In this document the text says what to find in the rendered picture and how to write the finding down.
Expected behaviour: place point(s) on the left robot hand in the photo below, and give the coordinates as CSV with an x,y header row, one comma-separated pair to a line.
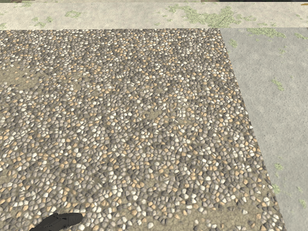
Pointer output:
x,y
57,222

